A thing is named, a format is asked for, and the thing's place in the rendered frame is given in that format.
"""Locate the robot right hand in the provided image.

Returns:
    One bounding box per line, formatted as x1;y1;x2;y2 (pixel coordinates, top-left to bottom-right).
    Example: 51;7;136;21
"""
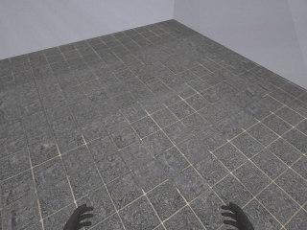
221;202;254;230

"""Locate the robot left hand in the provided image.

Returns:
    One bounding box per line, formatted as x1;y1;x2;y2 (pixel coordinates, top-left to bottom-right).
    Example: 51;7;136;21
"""
63;204;94;230

